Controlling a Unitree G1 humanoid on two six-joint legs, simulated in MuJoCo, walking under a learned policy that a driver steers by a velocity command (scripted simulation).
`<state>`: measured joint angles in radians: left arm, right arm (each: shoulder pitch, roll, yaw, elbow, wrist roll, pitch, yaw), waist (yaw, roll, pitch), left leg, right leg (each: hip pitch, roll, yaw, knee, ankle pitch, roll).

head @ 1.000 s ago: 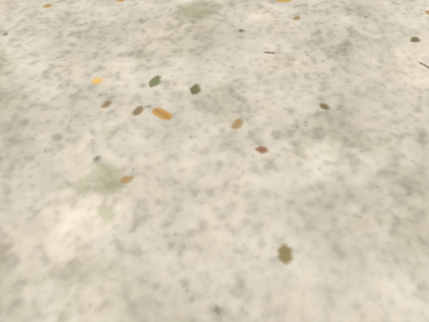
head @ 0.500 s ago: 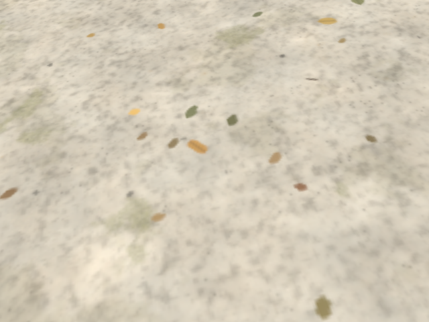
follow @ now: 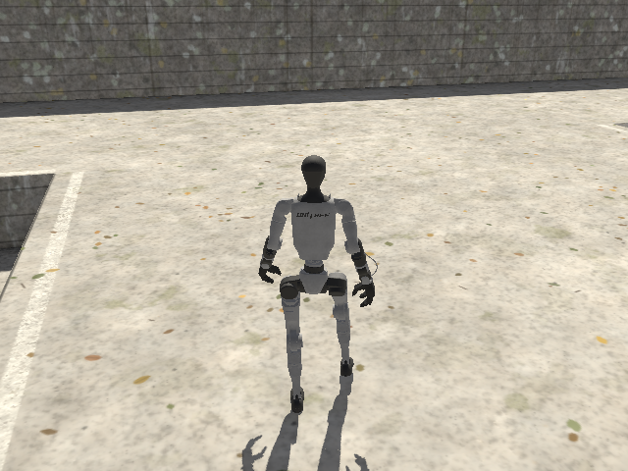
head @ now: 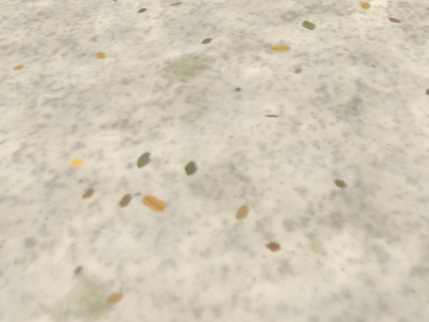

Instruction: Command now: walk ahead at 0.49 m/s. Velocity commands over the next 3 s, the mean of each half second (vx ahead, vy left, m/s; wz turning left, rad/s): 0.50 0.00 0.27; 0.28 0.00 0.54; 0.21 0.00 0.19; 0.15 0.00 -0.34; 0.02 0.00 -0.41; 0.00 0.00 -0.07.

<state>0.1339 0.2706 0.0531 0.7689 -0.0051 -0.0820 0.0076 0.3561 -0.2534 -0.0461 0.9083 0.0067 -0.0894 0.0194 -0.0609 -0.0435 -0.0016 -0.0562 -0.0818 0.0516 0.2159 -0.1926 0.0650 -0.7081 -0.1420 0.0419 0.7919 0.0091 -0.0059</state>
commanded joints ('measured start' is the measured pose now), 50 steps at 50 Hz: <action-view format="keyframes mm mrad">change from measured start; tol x32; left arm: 1 -90 25 -6 -77 -7 -17 -17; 11 338 279 77 -18 19 -28 -26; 50 62 109 35 -63 19 61 51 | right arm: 1 -6 -171 -33 -50 11 -9 -10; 50 -189 -182 -69 -285 -2 75 -38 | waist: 1 -4 82 71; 11 141 -292 -415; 30 127 12 119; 39 -29 116 -457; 50 79 122 -168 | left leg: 1 -76 265 -122 -96 217 150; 9 3 251 -135 342 529 69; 11 -572 20 -104 982 -375 -20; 13 -708 113 -189 1094 -275 -8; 35 -325 43 73 377 83 49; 38 408 477 -745 282 763 411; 50 -161 238 -341 129 435 197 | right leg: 1 67 32 -35 -150 104 -1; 7 141 84 -32 -285 -67 -52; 9 526 110 -55 -307 -57 -100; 11 1130 -302 608 -402 -256 -296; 18 558 -132 85 -639 -77 -181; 29 691 -143 -206 -665 30 -157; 35 747 -116 -279 -220 677 -73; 36 653 -62 -293 2 536 -20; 38 80 199 -84 664 -760 94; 50 115 81 44 250 -296 98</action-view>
